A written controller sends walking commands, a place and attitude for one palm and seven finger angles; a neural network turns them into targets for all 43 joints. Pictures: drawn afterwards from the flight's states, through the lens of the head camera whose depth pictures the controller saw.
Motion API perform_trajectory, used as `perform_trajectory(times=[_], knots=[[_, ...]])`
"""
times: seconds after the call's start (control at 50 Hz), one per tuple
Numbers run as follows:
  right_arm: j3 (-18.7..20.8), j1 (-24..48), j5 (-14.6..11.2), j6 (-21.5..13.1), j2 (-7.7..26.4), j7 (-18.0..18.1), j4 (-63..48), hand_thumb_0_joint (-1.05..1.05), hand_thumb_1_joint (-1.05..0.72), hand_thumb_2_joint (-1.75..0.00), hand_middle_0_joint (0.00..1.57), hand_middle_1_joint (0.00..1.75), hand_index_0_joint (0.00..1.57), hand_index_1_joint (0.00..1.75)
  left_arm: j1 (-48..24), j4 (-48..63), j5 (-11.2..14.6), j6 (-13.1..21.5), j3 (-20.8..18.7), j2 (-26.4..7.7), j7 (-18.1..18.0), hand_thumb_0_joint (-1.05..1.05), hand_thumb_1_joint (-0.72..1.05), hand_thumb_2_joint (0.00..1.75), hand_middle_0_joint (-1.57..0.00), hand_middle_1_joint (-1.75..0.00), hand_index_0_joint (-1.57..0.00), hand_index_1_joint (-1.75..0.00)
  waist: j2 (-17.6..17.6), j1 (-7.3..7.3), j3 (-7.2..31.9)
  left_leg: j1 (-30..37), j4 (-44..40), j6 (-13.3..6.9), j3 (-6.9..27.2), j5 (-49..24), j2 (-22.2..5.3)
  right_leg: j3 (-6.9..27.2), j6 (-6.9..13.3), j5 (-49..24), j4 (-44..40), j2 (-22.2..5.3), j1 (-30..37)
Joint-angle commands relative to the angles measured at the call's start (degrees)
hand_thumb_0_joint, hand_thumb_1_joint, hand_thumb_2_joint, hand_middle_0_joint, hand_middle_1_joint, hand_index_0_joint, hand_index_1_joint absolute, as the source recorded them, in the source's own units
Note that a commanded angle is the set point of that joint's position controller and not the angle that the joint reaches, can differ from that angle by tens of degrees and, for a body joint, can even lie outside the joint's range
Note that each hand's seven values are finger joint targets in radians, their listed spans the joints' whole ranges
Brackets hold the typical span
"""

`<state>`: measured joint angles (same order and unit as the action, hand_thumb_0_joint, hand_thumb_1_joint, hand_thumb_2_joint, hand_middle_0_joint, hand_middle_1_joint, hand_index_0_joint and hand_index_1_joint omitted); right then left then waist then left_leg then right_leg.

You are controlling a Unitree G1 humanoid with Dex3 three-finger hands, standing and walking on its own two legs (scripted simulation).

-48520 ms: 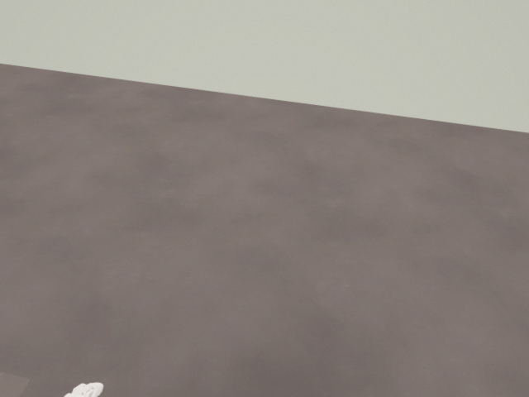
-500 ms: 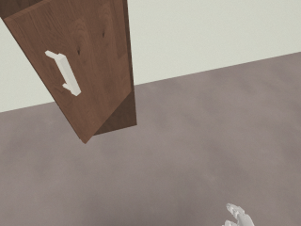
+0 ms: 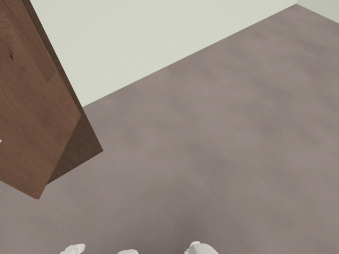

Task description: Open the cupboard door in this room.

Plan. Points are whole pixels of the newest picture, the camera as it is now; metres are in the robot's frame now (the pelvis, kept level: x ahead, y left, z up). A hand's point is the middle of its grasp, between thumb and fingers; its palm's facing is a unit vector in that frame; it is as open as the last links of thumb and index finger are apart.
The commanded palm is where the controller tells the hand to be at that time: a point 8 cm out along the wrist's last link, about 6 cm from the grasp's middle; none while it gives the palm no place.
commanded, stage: walk to a spot facing it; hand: left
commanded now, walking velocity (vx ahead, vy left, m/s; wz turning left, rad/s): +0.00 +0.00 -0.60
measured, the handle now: out of the picture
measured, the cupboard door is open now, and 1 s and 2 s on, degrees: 43 43 43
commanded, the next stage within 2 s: turn to face it in 1.60 s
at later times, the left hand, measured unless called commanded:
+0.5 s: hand (118, 238) +0.17 +0.14 -0.16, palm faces -0.28 -0.93 -0.23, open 7.4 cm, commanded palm none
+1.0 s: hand (187, 168) +0.37 -0.05 -0.15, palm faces -0.58 -0.78 -0.23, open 7.4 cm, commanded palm none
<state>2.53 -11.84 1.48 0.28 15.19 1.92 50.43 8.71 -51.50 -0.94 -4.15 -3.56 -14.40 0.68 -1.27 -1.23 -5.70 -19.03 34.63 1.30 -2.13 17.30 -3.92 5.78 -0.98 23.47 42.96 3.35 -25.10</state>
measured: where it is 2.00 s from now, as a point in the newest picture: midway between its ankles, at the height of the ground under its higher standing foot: (247, 191)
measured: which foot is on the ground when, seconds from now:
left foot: down 0.00-0.22, up 0.24-0.52, down 0.54-0.86, up 0.88-1.00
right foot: up 0.00-0.20, down 0.22-0.52, up 0.54-0.84, down 0.86-1.00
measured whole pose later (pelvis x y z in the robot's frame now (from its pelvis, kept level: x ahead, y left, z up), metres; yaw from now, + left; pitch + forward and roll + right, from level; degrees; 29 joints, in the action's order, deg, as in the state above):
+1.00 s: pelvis +0.17 -0.14 +0.00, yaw -35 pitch +1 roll +0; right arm 2.8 -16.1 1.6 0.9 14.1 -0.2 56.7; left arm 7.4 -52.6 -1.6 1.0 -3.9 -13.0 1.0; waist 0.0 -2.5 -5.9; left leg -26.6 62.3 3.9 -3.7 26.1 -8.7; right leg -3.0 1.8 16.2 33.7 0.2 -19.2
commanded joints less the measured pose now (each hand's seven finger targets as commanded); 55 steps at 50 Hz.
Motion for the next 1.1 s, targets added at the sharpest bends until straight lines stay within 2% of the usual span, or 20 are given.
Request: perform_trajectory(times=[0.0,0.04,0.14,0.16,0.18,0.2,0.22,0.28,0.44,0.48,0.5,0.54,0.64,0.76,0.8,0.82,0.84,0.86,0.94,1.08], knots=[[2.5,-4.95,1.04,-1.69,11.36,0.69,-2.39,0.0,-0.9,-0.9,0.2,0.3,0.2,0.3,-3.43,6.13,-0.26,1.97,-2.31,-5.21,1.13,0.0,0.9,0.9,-0.2,-0.3,-0.2,-0.3,13.89,0.31,6.54,9.22,-16.05,-11.21,16.54,-23.67,-18.98,-4.24,-1.54,8.02,22.24,-3.75,-7.77],[2.1,-4.13,1.06,-1.37,9.33,0.8,-2.1,0.0,-0.9,-0.9,0.2,0.3,0.2,0.3,-3.74,5.78,0.02,1.83,-1.56,-3.47,1.68,0.0,0.9,0.9,-0.2,-0.3,-0.2,-0.3,15.1,0.48,7.21,12.41,-11.44,-7.86,4.48,-35.02,-13.97,-7.81,-1.73,6.52,14.94,-4.24,-5.14],[2.91,-5.76,0.33,-0.61,10.56,0.22,-1.26,0.0,-0.9,-0.9,0.2,0.3,0.2,0.3,-0.01,4.88,0.3,2.63,-1.54,-3.98,1.58,0.0,0.9,0.9,-0.2,-0.3,-0.2,-0.3,13.2,1.2,9.19,10.33,-3.46,-3.24,-1.89,-30.94,-13.47,-11.95,0.56,-6.16,-10.86,-1.93,11.8],[2.97,-4.41,-0.22,-0.35,9.57,-0.11,-2.18,0.0,-0.9,-0.9,0.2,0.3,0.2,0.3,4.2,3.59,0.03,3.08,-2.21,-6.88,1.16,0.0,0.9,0.9,-0.2,-0.3,-0.2,-0.3,7.46,3.1,9.85,3.89,3.61,-0.46,-4.09,-22.99,-11.31,-7.49,2.24,-18.3,-17.87,-4.95,20.46],[2.32,-3.05,-1.01,-0.21,4.82,-0.36,-4.41,0.0,-0.9,-0.9,0.2,0.3,0.2,0.3,7.35,2.47,-0.73,3.63,-3.75,-13.78,0.08,0.0,0.9,0.9,-0.2,-0.3,-0.2,-0.3,-11.76,4.16,10.51,-11.05,15.97,3.25,-9.88,0.67,-3.29,13.39,7.87,-36.47,-22.18,-20.22,29.66],[1.64,0.34,-1.31,0.51,4.59,-0.1,-5.89,0.0,-0.9,-0.9,0.2,0.3,0.2,0.3,10.43,1.64,0.19,3.4,-4.1,-16.61,-0.55,0.0,0.9,0.9,-0.2,-0.3,-0.2,-0.3,-14.69,7.23,9.78,-13.9,25.91,3.25,-2.87,21.19,-1.17,19.65,14.28,-42.33,-23.75,-27.45,24.86],[1.79,1.25,-1.36,0.87,4.13,-0.03,-5.34,0.0,-0.9,-0.9,0.2,0.3,0.2,0.3,7.8,2.18,-0.01,2.94,-4.05,-15.34,-0.91,0.0,0.9,0.9,-0.2,-0.3,-0.2,-0.3,-11.87,5.87,6.91,-15.03,30.14,2.59,1.21,19.05,-1.95,19.43,15.48,-28.81,-24.31,-24.14,19.46],[1.87,1.06,-1.01,0.97,3.27,-0.25,-3.28,0.0,-0.9,-0.9,0.2,0.3,0.2,0.3,0.74,3.77,-0.42,3.1,-3.24,-9.96,-1.95,0.0,0.9,0.9,-0.2,-0.3,-0.2,-0.3,-10.24,1.72,7.52,-12.63,28.24,3.22,1.84,10.73,-2.09,11.7,12.62,-36.54,-20.73,-17.1,17.56],[1.81,-0.04,-0.92,-0.46,2.08,-0.96,-3.37,0.0,-0.9,-0.9,0.2,0.3,0.2,0.3,1.52,2.66,-0.41,3.53,-3.73,-10.37,-0.87,0.0,0.9,0.9,-0.2,-0.3,-0.2,-0.3,-7.94,0.83,6.76,1.82,0.86,2.31,-1.03,3.88,2.51,16.26,10.33,-8.67,-22.18,-12.83,11.51],[2.49,-7.71,-0.3,-1.65,6.17,-0.22,-0.69,0.0,-0.9,-0.9,0.2,0.3,0.2,0.3,-0.33,4.07,-0.09,3.59,-2.86,-6.34,-0.04,0.0,0.9,0.9,-0.2,-0.3,-0.2,-0.3,4.79,-3.23,6.71,20.17,-14.06,-0.42,5.46,7.23,-4.09,10.68,5.7,6.6,-13.18,-5.41,-6.12],[3.76,-12.99,1.24,-2.1,12.57,0.19,0.02,0.0,-0.9,-0.9,0.2,0.3,0.2,0.3,-0.81,5.81,0.46,3.55,-1.9,-2.58,0.74,0.0,0.9,0.9,-0.2,-0.3,-0.2,-0.3,22.44,-5.37,7.32,26.12,-22.48,-6.95,27.53,19.82,-21.07,-1.59,1.6,13.48,5.73,2.97,-17.47],[3.63,-13.14,1.33,-2.77,13.02,0.02,-1.11,0.0,-0.9,-0.9,0.2,0.3,0.2,0.3,-6.79,8.35,-0.67,4.83,-2.85,-4.31,2.12,0.0,0.9,0.9,-0.2,-0.3,-0.2,-0.3,7.09,-5.07,4.1,15.3,-26.31,-13.02,32.54,20.86,-26.21,-2.69,1.13,8.74,21.01,-4.69,-17.56],[1.52,-11.08,0.78,-4.05,6.15,0.0,0.74,0.0,-0.9,-0.9,0.2,0.3,0.2,0.3,-5.94,5.44,-0.69,4.06,-1.48,-0.69,3.8,0.0,0.9,0.9,-0.2,-0.3,-0.2,-0.3,12.56,-1.57,4.34,18.18,-19.57,-5.98,1.84,-15.6,-13.94,-8.33,-0.64,-4.56,15.75,-7.7,-14.82],[2.23,-10.87,1.17,-3.23,8.21,-0.89,1.61,0.0,-0.9,-0.9,0.2,0.3,0.2,0.3,-7.11,5.24,-0.53,3.88,-1.46,-1.83,4.07,0.0,0.9,0.9,-0.2,-0.3,-0.2,-0.3,11.65,-0.82,3.71,10.93,-16.68,-4.56,-5.78,-8.69,-16.05,-14.1,1.06,-4.31,-3.4,-5.21,2.57],[2.0,-7.94,0.69,-2.95,8.34,-1.12,1.08,0.0,-0.9,-0.9,0.2,0.3,0.2,0.3,3.26,1.63,-0.77,4.35,-2.56,-4.58,3.67,0.0,0.9,0.9,-0.2,-0.3,-0.2,-0.3,7.05,5.32,6.45,3.25,-0.86,-1.9,-10.57,-13.58,-12.47,-15.26,3.27,-6.84,-10.32,-2.33,20.36],[1.22,-5.82,-0.5,-3.11,5.59,-1.8,-0.51,0.0,-0.9,-0.9,0.2,0.3,0.2,0.3,14.17,-1.56,-1.03,5.29,-4.14,-10.98,2.78,0.0,0.9,0.9,-0.2,-0.3,-0.2,-0.3,-6.93,10.43,11.97,-10.91,18.46,0.75,-14.76,-8.97,-7.17,0.97,8.47,3.24,-16.67,-12.28,37.45],[0.49,-1.2,-1.41,-3.41,2.62,-1.89,-4.72,0.0,-0.9,-0.9,0.2,0.3,0.2,0.3,20.83,-3.14,-0.04,5.58,-5.78,-17.31,1.55,0.0,0.9,0.9,-0.2,-0.3,-0.2,-0.3,-20.91,12.4,13.63,-25.1,35.99,2.2,-9.59,20.1,-0.31,28.93,15.3,0.3,-28.28,-27.8,40.67],[1.13,2.4,-0.98,-3.29,4.65,-1.73,-4.91,0.0,-0.9,-0.9,0.2,0.3,0.2,0.3,18.02,-2.7,0.58,5.1,-5.61,-16.89,0.4,0.0,0.9,0.9,-0.2,-0.3,-0.2,-0.3,-9.87,11.51,8.2,-29.01,40.49,1.67,-0.06,18.55,-3.69,30.76,18.56,5.22,-30.08,-28.68,34.4],[1.36,-2.41,-0.03,-1.88,2.39,-2.01,-0.5,0.0,-0.9,-0.9,0.2,0.3,0.2,0.3,1.53,1.51,-0.67,6.01,-2.96,-8.57,-0.49,0.0,0.9,0.9,-0.2,-0.3,-0.2,-0.3,-7.72,1.0,6.06,-12.22,26.95,2.64,0.4,6.55,-5.93,9.78,12.42,-0.62,-30.03,-19.04,9.99],[1.55,-8.11,-0.01,-3.47,1.51,-2.29,1.77,0.0,-0.9,-0.9,0.2,0.3,0.2,0.3,0.46,-0.53,-0.24,6.34,-3.13,-7.61,0.74,0.0,0.9,0.9,-0.2,-0.3,-0.2,-0.3,-2.37,-2.57,4.56,10.33,-4.49,2.42,-6.26,-5.15,0.37,4.39,8.79,1.92,-23.3,-11.44,2.55]])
